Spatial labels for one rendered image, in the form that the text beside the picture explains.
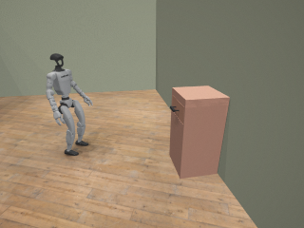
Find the left robot hand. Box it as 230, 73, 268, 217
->
84, 95, 93, 106

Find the robot left upper arm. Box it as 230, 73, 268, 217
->
66, 69, 76, 87

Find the right robot shin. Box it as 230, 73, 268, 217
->
66, 130, 76, 152

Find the handle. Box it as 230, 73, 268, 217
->
170, 105, 179, 112

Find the drawer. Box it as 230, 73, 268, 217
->
172, 95, 184, 124

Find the right robot hand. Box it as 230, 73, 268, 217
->
53, 110, 65, 126

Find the robot right upper arm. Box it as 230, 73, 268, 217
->
46, 72, 56, 96

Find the robot right forearm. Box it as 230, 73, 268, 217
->
46, 90, 59, 112

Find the cabinet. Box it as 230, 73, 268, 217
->
169, 85, 230, 179

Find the robot left forearm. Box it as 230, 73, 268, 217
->
73, 84, 85, 98

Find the robot right foot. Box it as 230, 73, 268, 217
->
65, 149, 79, 156

